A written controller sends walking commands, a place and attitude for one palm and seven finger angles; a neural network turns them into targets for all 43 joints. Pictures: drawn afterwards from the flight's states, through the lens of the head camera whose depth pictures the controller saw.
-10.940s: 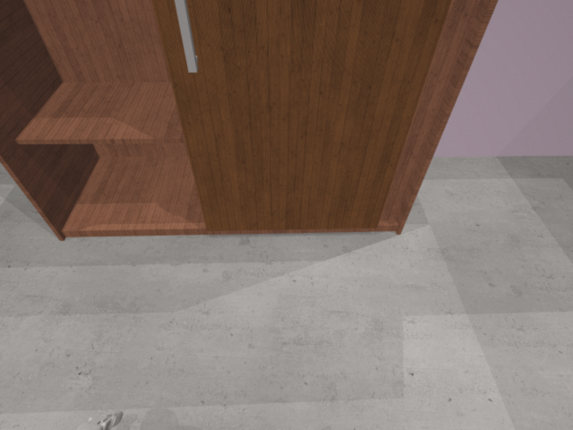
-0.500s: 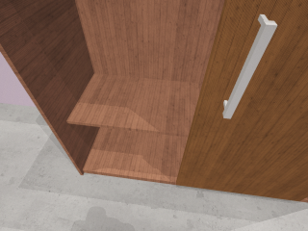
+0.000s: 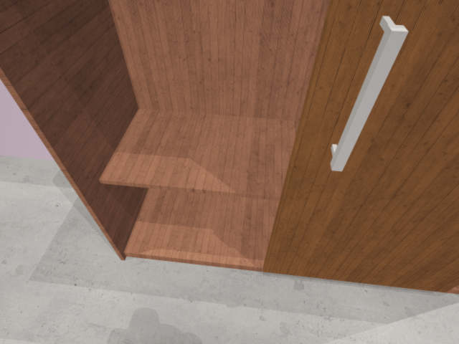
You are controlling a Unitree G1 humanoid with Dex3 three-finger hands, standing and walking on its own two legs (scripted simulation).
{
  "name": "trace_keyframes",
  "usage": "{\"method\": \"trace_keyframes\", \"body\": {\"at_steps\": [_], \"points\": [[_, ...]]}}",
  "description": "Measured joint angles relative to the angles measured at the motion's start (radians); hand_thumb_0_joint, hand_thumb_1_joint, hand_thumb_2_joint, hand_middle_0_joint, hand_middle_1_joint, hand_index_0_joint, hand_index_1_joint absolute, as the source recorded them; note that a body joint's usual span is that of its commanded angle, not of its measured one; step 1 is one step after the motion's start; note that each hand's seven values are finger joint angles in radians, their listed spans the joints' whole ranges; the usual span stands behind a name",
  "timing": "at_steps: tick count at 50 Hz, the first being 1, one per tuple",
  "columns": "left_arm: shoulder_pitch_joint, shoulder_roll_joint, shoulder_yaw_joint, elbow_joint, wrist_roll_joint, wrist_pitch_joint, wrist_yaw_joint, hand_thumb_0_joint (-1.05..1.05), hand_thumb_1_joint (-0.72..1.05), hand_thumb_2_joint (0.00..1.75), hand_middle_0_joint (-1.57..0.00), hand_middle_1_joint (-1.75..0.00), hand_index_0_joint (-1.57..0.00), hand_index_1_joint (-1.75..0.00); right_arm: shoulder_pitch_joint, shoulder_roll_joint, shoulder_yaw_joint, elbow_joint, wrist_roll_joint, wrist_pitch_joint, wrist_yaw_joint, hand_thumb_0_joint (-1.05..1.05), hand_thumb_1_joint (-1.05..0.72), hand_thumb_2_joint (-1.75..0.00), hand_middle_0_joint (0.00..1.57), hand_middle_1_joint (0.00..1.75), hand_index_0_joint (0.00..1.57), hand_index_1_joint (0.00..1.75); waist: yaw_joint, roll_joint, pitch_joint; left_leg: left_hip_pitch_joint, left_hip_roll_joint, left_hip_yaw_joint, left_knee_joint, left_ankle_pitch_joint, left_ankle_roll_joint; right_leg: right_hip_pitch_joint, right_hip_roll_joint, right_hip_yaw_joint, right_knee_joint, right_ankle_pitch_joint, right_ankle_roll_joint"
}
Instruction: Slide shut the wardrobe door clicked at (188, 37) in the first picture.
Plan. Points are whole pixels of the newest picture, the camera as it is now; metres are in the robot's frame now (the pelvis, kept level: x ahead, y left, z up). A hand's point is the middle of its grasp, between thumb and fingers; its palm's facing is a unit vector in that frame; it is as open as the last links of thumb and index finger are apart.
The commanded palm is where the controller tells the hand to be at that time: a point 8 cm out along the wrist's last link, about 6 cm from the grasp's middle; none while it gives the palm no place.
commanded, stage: look again from close up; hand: right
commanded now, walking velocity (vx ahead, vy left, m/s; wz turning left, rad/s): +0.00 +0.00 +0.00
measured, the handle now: (357, 105) +0.50 -0.21 +0.18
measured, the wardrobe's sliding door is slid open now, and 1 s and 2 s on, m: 0.64 0.64 0.64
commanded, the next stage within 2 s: raise the hand with hooked fingers in 0.30 s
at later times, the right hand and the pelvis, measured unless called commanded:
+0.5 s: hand out of the picture +0.05 -0.20 -0.13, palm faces +0.17 +0.95 -0.28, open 7.2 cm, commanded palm +0.10 -0.23 -0.05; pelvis +0.00 -0.01 +0.00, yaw +1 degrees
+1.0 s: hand out of the picture +0.11 -0.22 +0.04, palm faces +0.25 +0.97 -0.06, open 9.6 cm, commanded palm +0.11 -0.26 +0.03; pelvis -0.07 -0.01 -0.06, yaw -3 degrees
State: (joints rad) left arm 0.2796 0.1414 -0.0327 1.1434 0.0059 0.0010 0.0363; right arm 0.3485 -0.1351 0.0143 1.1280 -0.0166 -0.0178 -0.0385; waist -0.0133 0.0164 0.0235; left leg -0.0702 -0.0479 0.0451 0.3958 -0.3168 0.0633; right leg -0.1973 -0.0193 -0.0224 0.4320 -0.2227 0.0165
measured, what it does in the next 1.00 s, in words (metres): lowers itself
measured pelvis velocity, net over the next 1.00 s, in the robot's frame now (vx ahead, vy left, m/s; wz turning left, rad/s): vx -0.07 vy -0.01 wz -0.06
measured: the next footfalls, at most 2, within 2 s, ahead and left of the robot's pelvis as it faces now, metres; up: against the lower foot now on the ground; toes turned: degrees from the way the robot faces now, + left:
none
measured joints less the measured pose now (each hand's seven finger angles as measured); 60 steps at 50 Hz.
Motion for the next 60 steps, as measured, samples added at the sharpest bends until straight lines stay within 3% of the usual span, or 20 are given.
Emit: {"method": "trace_keyframes", "body": {"at_steps": [21, 22, 23, 24, 27, 30, 33, 36, 39, 42, 44, 48, 51, 54, 57, 60], "points": [[0.005, 0.0, 0.002, 0.002, 0.002, -0.004, 0.003, 0.01, 0.92, 0.9, -0.2, -0.3, -0.2, -0.3, -0.006, 0.01, -0.001, 0.003, -0.004, -0.011, -0.008, 0.0, -0.91, -0.89, 0.2, 0.3, 0.2, 0.3, -0.003, -0.007, -0.006, -0.005, 0.006, 0.001, -0.001, -0.005, -0.012, -0.022, 0.005, -0.001, 0.03, -0.013, -0.01], [0.016, 0.012, 0.003, -0.042, -0.004, -0.013, 0.004, 0.02, 0.92, 0.9, -0.2, -0.3, -0.2, -0.3, 0.047, 0.012, 0.007, -0.16, 0.038, 0.044, -0.008, 0.01, -0.91, -0.89, 0.2, 0.3, 0.2, 0.3, -0.003, -0.015, -0.001, -0.016, 0.002, -0.003, 0.009, -0.005, -0.014, -0.032, 0.0, -0.005, 0.046, -0.023, -0.013], [0.034, 0.023, 0.005, -0.09, -0.01, -0.055, 0.015, 0.02, 0.92, 0.9, -0.2, -0.3, -0.21, -0.3, 0.106, 0.002, 0.008, -0.343, 0.052, 0.07, -0.031, 0.02, -0.93, -0.89, 0.2, 0.3, 0.21, 0.31, -0.012, -0.017, 0.006, -0.029, 0.004, -0.013, 0.034, -0.012, -0.014, -0.026, 0.0, -0.017, 0.043, -0.032, -0.015], [0.048, 0.032, 0.011, -0.126, -0.018, -0.108, 0.028, 0.02, 0.92, 0.9, -0.2, -0.3, -0.21, -0.3, 0.152, -0.02, 0.001, -0.495, 0.067, 0.062, -0.062, 0.05, -0.95, -0.89, 0.21, 0.31, 0.21, 0.31, -0.014, -0.019, 0.003, -0.044, 0.01, -0.019, 0.061, -0.024, -0.014, -0.03, 0.005, -0.024, 0.046, -0.034, -0.016], [0.055, 0.069, 0.04, -0.225, -0.048, -0.206, 0.046, 0.02, 0.92, 0.9, -0.2, -0.3, -0.21, -0.3, 0.173, -0.066, -0.024, -0.816, 0.125, 0.028, -0.105, 0.07, -0.96, -0.88, 0.21, 0.32, 0.21, 0.32, 0.009, -0.05, -0.026, -0.089, 0.034, 0.003, 0.121, -0.055, -0.02, -0.075, 0.029, -0.006, 0.08, -0.029, -0.024], [0.011, 0.113, 0.049, -0.311, -0.033, -0.257, 0.049, 0.02, 0.92, 0.9, -0.2, -0.3, -0.2, -0.3, 0.11, -0.073, -0.036, -1.026, 0.139, -0.068, -0.087, 0.06, -0.91, -0.86, 0.2, 0.35, 0.21, 0.35, 0.035, -0.086, -0.076, -0.159, 0.045, 0.024, 0.186, -0.075, -0.028, -0.153, 0.04, 0.012, 0.144, -0.04, -0.033], [-0.056, 0.125, 0.063, -0.39, -0.013, -0.274, 0.028, 0.02, 0.91, 0.9, -0.2, -0.3, -0.2, -0.3, 0.019, -0.031, -0.048, -1.092, 0.165, -0.227, 0.002, 0.04, -0.84, -0.84, 0.2, 0.38, 0.2, 0.38, 0.045, -0.083, -0.134, -0.272, 0.048, 0.019, 0.286, -0.105, -0.029, -0.256, 0.038, 0.005, 0.225, -0.061, -0.031], [-0.114, 0.111, 0.074, -0.467, -0.013, -0.264, -0.005, 0.02, 0.91, 0.9, -0.2, -0.3, -0.2, -0.3, -0.006, 0.023, -0.051, -1.09, 0.222, -0.363, 0.178, 0.02, -0.76, -0.82, 0.21, 0.42, 0.21, 0.42, 0.034, -0.04, -0.158, -0.37, 0.041, 0.002, 0.387, -0.135, -0.021, -0.341, 0.025, -0.013, 0.309, -0.089, -0.024], [-0.138, 0.103, 0.078, -0.557, -0.013, -0.222, -0.016, 0.02, 0.91, 0.9, -0.2, -0.3, -0.2, -0.3, 0.058, 0.034, -0.056, -1.103, 0.227, -0.365, 0.272, 0.01, -0.68, -0.79, 0.22, 0.46, 0.22, 0.46, 0.014, 0.002, -0.149, -0.414, 0.034, -0.002, 0.456, -0.159, -0.012, -0.38, 0.017, -0.017, 0.372, -0.11, -0.018], [-0.144, 0.107, 0.079, -0.638, -0.014, -0.175, -0.01, 0.02, 0.9, 0.9, -0.2, -0.3, -0.2, -0.3, 0.151, 0.001, -0.069, -1.136, 0.214, -0.297, 0.24, 0.01, -0.6, -0.76, 0.23, 0.51, 0.23, 0.51, -0.011, 0.004, -0.127, -0.417, 0.029, 0.013, 0.485, -0.17, -0.007, -0.394, 0.011, -0.003, 0.414, -0.123, -0.017], [-0.141, 0.106, 0.075, -0.667, -0.011, -0.163, -0.002, 0.01, 0.9, 0.9, -0.2, -0.3, -0.2, -0.3, 0.192, -0.023, -0.097, -1.152, 0.209, -0.289, 0.189, 0.01, -0.55, -0.74, 0.24, 0.54, 0.24, 0.54, -0.026, -0.005, -0.122, -0.424, 0.025, 0.03, 0.496, -0.171, -0.005, -0.412, 0.009, 0.014, 0.437, -0.125, -0.016], [-0.128, 0.096, 0.047, -0.652, -0.009, -0.188, 0.013, 0.01, 0.9, 0.9, -0.2, -0.3, -0.2, -0.3, 0.17, -0.056, -0.168, -1.2, 0.236, -0.388, 0.141, 0.02, -0.45, -0.7, 0.24, 0.59, 0.24, 0.6, -0.049, -0.029, -0.112, -0.446, 0.013, 0.075, 0.515, -0.17, 0.003, -0.465, 0.003, 0.061, 0.491, -0.128, -0.011], [-0.118, 0.089, 0.008, -0.603, -0.018, -0.219, 0.023, 0.01, 0.9, 0.9, -0.2, -0.3, -0.2, -0.3, 0.071, -0.068, -0.169, -1.234, 0.274, -0.448, 0.197, 0.02, -0.38, -0.67, 0.24, 0.64, 0.24, 0.64, -0.05, -0.061, -0.09, -0.437, 0.007, 0.103, 0.512, -0.161, 0.006, -0.475, 0.001, 0.089, 0.513, -0.123, -0.01], [-0.093, 0.073, -0.034, -0.557, -0.033, -0.231, 0.035, 0.02, 0.9, 0.9, -0.2, -0.3, -0.21, -0.3, -0.042, -0.1, -0.142, -1.22, 0.287, -0.405, 0.292, 0.01, -0.31, -0.64, 0.24, 0.68, 0.24, 0.69, -0.036, -0.078, -0.085, -0.417, 0.004, 0.103, 0.484, -0.141, 0.001, -0.455, -0.001, 0.091, 0.49, -0.108, -0.015], [-0.055, 0.057, -0.06, -0.538, -0.048, -0.221, 0.047, 0.02, 0.9, 0.9, -0.2, -0.31, -0.21, -0.3, -0.109, -0.139, -0.134, -1.166, 0.3, -0.248, 0.352, 0.01, -0.24, -0.61, 0.25, 0.73, 0.25, 0.73, -0.01, -0.082, -0.087, -0.385, 0.003, 0.078, 0.437, -0.114, -0.006, -0.408, -0.003, 0.067, 0.432, -0.086, -0.02], [-0.019, 0.056, -0.062, -0.534, -0.052, -0.21, 0.058, 0.02, 0.9, 0.9, -0.2, -0.31, -0.21, -0.3, -0.112, -0.156, -0.171, -1.14, 0.327, -0.098, 0.323, 0.01, -0.17, -0.58, 0.26, 0.77, 0.26, 0.78, 0.016, -0.077, -0.089, -0.348, 0.003, 0.045, 0.386, -0.09, -0.012, -0.354, -0.005, 0.038, 0.368, -0.066, -0.021]]}}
